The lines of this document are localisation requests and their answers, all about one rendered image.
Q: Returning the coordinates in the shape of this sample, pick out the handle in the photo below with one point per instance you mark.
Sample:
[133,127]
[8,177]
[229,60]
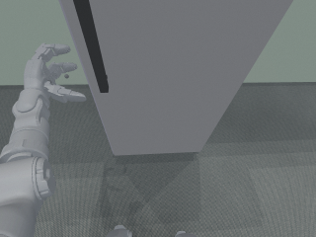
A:
[85,17]

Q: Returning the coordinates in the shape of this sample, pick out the fridge door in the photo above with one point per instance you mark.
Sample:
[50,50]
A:
[173,66]

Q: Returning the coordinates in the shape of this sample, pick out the left robot hand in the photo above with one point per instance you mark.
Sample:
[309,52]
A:
[36,74]

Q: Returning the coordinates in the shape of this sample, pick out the left robot upper arm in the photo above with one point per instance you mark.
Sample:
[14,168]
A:
[24,185]

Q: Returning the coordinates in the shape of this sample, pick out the left robot forearm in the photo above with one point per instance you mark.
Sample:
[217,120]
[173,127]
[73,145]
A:
[31,131]

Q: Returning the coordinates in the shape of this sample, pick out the left robot shin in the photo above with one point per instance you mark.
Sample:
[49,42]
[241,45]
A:
[119,227]

